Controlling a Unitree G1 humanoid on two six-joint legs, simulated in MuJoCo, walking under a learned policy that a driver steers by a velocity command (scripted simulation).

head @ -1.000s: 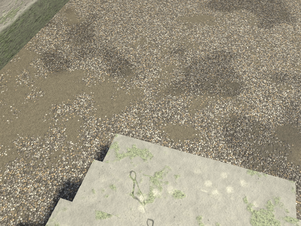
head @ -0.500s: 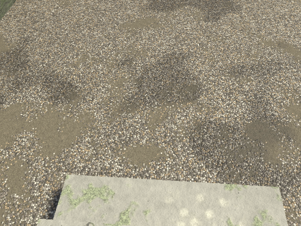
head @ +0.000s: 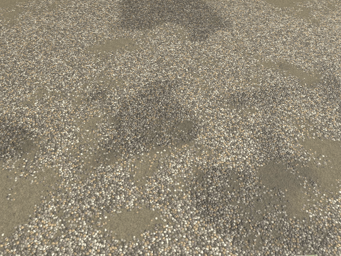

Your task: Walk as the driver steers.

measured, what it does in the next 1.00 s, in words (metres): goes down: right foot 0.18 m lower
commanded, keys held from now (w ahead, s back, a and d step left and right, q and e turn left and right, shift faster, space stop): w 0.62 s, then w+q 0.38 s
